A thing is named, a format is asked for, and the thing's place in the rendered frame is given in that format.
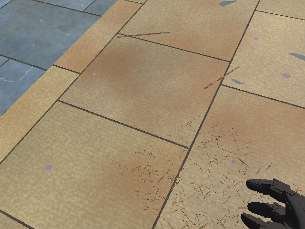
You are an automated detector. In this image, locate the robot right hand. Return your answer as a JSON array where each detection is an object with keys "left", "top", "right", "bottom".
[{"left": 241, "top": 178, "right": 305, "bottom": 229}]

